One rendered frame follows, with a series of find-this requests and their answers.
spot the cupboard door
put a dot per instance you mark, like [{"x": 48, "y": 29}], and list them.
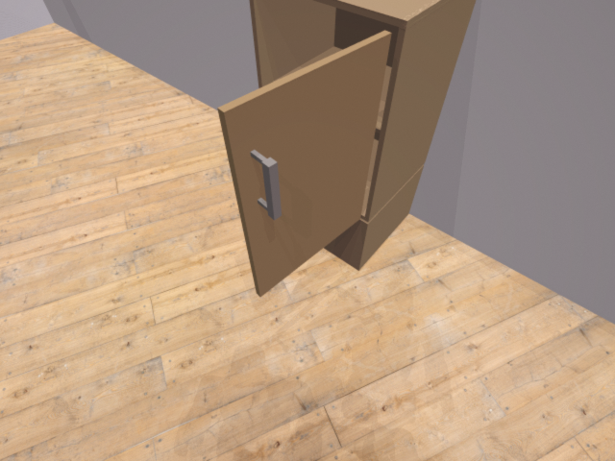
[{"x": 318, "y": 124}]

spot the handle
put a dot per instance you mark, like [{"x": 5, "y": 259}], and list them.
[{"x": 271, "y": 184}]

